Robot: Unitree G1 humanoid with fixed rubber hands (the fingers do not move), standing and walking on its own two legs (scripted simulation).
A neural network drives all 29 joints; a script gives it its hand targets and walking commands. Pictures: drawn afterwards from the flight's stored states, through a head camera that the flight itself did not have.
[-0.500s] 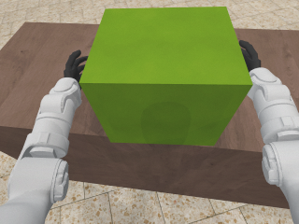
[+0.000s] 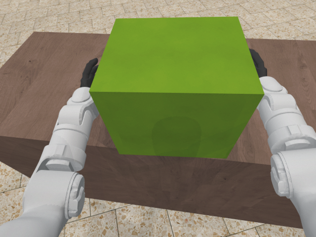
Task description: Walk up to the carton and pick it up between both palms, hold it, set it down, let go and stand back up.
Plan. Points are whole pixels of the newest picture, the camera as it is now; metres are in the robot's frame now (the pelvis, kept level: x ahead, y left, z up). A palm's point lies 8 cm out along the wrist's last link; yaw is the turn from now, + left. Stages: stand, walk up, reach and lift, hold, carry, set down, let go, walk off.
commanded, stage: reach and lift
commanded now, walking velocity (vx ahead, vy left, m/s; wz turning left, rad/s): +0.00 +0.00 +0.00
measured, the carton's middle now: (173, 91) +0.46 -0.02 +0.11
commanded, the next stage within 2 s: none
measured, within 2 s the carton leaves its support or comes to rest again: neither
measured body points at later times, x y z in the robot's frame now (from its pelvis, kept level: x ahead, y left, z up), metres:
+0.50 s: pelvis -0.01 +0.00 -0.01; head +0.04 +0.00 +0.44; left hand +0.46 +0.18 +0.14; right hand +0.47 -0.21 +0.15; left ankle -0.01 +0.13 -0.75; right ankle -0.01 -0.12 -0.75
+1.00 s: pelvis -0.03 -0.01 -0.01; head +0.03 -0.01 +0.43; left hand +0.46 +0.18 +0.14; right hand +0.46 -0.21 +0.14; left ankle -0.01 +0.13 -0.75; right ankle -0.01 -0.12 -0.75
